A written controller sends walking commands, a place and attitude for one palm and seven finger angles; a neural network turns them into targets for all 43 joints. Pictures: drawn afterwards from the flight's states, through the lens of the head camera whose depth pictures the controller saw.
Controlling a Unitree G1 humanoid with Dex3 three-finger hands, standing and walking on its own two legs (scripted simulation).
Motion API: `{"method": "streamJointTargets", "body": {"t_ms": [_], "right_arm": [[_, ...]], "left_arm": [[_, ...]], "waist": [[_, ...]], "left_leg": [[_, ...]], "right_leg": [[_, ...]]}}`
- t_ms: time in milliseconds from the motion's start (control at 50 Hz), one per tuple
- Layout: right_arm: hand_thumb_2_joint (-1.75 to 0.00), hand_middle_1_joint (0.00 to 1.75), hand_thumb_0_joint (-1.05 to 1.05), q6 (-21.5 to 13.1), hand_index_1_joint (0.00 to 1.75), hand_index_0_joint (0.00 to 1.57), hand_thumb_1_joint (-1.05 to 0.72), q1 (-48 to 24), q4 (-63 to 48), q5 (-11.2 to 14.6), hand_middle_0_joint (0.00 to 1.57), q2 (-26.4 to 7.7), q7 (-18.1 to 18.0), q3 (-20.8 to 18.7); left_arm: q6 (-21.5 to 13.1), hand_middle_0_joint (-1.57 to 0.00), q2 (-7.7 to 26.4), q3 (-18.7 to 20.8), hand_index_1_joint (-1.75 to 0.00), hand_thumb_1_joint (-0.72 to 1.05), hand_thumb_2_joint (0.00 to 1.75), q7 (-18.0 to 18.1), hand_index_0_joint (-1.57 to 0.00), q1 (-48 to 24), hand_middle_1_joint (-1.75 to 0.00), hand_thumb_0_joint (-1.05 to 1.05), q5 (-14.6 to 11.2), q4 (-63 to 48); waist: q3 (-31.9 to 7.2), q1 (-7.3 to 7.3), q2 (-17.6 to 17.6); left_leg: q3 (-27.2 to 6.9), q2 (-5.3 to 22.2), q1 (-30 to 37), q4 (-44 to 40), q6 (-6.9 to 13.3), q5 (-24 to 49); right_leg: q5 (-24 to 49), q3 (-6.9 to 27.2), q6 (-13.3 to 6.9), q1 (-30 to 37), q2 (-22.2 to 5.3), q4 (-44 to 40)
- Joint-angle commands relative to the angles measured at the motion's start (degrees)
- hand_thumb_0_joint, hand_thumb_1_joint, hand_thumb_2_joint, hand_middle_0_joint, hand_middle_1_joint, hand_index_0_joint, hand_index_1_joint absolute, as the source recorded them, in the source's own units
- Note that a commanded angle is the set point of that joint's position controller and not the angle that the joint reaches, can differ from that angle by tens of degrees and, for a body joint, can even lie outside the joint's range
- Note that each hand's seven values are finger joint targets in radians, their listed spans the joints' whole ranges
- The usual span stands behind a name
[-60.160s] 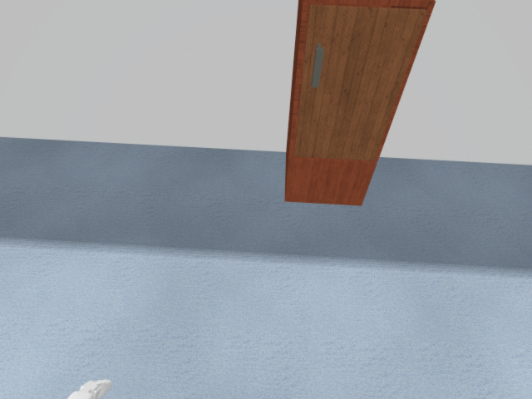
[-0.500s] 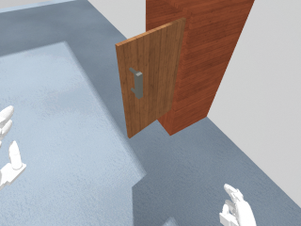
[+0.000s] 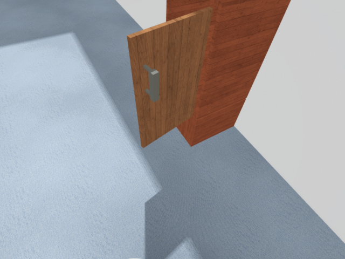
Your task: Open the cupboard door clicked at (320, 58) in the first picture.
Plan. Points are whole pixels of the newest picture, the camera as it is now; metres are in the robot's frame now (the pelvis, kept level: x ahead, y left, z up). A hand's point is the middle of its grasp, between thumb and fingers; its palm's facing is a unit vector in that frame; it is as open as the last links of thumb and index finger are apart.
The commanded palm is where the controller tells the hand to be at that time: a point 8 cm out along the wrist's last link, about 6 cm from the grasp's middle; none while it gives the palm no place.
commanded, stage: let the arm hang, fingers relaxed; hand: left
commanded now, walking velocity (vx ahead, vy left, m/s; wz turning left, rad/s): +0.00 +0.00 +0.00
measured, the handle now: (150, 83) +0.66 +0.11 -0.02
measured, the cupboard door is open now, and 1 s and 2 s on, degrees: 100 100 100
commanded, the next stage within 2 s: look to check the result in 0.70 s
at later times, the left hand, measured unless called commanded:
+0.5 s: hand out of the picture +0.06 +0.23 -0.15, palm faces -0.02 -0.95 -0.30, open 7.4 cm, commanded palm none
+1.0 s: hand out of the picture +0.07 +0.24 -0.16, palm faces -0.04 -0.95 -0.30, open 7.4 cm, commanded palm none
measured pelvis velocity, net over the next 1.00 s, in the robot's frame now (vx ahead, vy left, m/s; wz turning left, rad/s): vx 0.02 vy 0.01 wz -0.02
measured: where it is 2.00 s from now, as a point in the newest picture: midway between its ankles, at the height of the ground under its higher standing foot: outside the picture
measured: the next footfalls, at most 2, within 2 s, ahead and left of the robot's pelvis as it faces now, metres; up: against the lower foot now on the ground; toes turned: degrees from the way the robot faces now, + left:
none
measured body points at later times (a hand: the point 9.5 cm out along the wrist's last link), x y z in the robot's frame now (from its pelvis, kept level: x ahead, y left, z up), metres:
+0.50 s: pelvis +0.01 +0.01 +0.01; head +0.02 -0.01 +0.46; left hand +0.07 +0.28 -0.13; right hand +0.05 -0.25 -0.15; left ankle +0.06 +0.11 -0.74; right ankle -0.02 -0.07 -0.74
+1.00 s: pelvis +0.02 +0.01 +0.01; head +0.05 +0.01 +0.46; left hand +0.07 +0.29 -0.14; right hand +0.07 -0.27 -0.14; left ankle +0.06 +0.11 -0.74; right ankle -0.02 -0.07 -0.74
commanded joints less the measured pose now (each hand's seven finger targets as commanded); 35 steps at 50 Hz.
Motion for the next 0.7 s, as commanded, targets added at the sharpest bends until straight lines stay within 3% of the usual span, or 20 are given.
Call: {"method": "streamJointTargets", "body": {"t_ms": [0, 20, 40, 140, 300, 460, 560, 680], "right_arm": [[-0.90, 0.30, 0.00, -1.41, 0.30, 0.20, -0.90, -2.10, -1.50, 0.25, 0.20, -6.16, -0.82, -1.64], [-0.90, 0.30, 0.00, -1.34, 0.30, 0.20, -0.90, -1.65, -1.11, 0.35, 0.20, -6.98, -0.92, -1.93], [-0.90, 0.30, 0.00, -1.22, 0.30, 0.20, -0.90, -1.23, -0.25, 0.35, 0.20, -6.88, -0.98, -2.03], [-0.90, 0.30, 0.00, -0.90, 0.30, 0.20, -0.90, 0.05, 1.96, 0.20, 0.20, -6.75, -1.16, -2.35], [-0.90, 0.30, 0.00, -1.16, 0.30, 0.20, -0.90, -1.17, 2.93, 0.03, 0.20, -7.21, -1.00, -2.38], [-0.90, 0.30, 0.00, -1.91, 0.30, 0.20, -0.90, -3.06, 3.08, 0.02, 0.20, -7.55, -0.90, -2.30], [-0.90, 0.30, 0.00, -1.98, 0.30, 0.20, -0.90, -4.10, 3.06, 0.02, 0.20, -8.10, -0.85, -2.35], [-0.90, 0.30, 0.00, -2.29, 0.30, 0.20, -0.90, -4.86, 2.95, 0.05, 0.20, -8.96, -0.88, -2.35]], "left_arm": [[-2.55, -0.20, 11.17, 3.42, -0.30, 0.90, 0.90, 1.07, -0.20, -1.34, -0.30, 0.00, -0.44, 0.33], [-2.64, -0.20, 11.69, 3.57, -0.30, 0.90, 0.90, 1.14, -0.20, -1.50, -0.30, 0.00, -0.35, 1.24], [-2.56, -0.20, 11.35, 3.44, -0.30, 0.90, 0.90, 1.14, -0.20, -2.10, -0.30, 0.00, -0.36, 2.18], [-2.46, -0.20, 10.79, 3.41, -0.30, 0.90, 0.90, 1.41, -0.20, -2.35, -0.30, 0.00, -0.35, 4.99], [-2.36, -0.20, 11.30, 3.54, -0.30, 0.90, 0.90, 1.40, -0.20, -3.76, -0.30, 0.00, -0.30, 6.01], [-2.82, -0.20, 12.08, 3.82, -0.30, 0.90, 0.90, 1.53, -0.20, -5.41, -0.30, 0.00, -0.20, 5.55], [-2.90, -0.20, 12.38, 3.83, -0.30, 0.90, 0.90, 1.48, -0.20, -6.43, -0.30, 0.00, -0.17, 5.27], [-3.09, -0.20, 12.87, 3.90, -0.30, 0.90, 0.90, 1.37, -0.20, -6.96, -0.30, 0.00, -0.17, 5.19]], "waist": [[-7.08, 0.06, 8.32], [-6.46, 0.10, 4.67], [-5.11, -0.19, 3.42], [-3.24, -0.47, 1.68], [-1.14, 0.05, 1.50], [-4.38, 0.37, 1.62], [-3.56, 0.30, 2.42], [-5.67, 0.20, 3.08]], "left_leg": [[-5.90, 5.35, 6.45, -3.03, 1.32, 3.40], [-5.66, 5.47, 7.00, -2.58, 1.37, 3.61], [-5.24, 5.43, 6.93, -2.56, 1.25, 3.02], [-4.91, 5.71, 7.63, -3.22, 1.35, 1.61], [-5.75, 6.45, 6.48, -6.22, 1.62, 1.10], [-6.18, 6.83, 8.08, -7.38, 1.75, 6.72], [-6.06, 6.92, 8.42, -8.06, 1.52, 6.60], [-6.32, 7.15, 10.11, -8.53, 1.52, 8.36]], "right_leg": [[3.29, 11.27, -0.36, -0.16, -10.31, -9.91], [3.80, 10.95, 0.08, -0.48, -10.29, -10.80], [3.04, 10.66, 0.13, -1.37, -10.62, -11.66], [-0.41, 10.76, 0.46, -2.82, -10.38, -13.38], [-1.44, 10.06, 0.20, -2.34, -9.64, -12.53], [7.60, 9.45, 0.89, 1.44, -9.85, -10.67], [7.42, 9.43, 0.98, 1.19, -9.97, -11.22], [8.95, 9.57, 0.79, 2.55, -10.02, -11.29]]}}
